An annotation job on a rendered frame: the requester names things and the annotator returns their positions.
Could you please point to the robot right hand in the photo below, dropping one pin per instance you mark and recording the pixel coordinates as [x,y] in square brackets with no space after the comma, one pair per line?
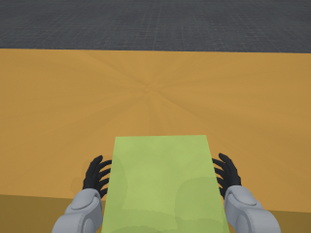
[229,173]

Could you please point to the robot left forearm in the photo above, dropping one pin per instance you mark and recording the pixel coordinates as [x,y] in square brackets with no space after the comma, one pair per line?
[83,215]

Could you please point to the robot right forearm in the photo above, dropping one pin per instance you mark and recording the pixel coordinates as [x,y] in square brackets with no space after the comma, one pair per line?
[246,214]

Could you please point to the robot left hand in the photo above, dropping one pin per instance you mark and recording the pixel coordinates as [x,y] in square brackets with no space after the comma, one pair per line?
[93,175]

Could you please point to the carton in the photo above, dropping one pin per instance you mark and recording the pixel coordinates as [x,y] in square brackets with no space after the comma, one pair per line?
[163,184]

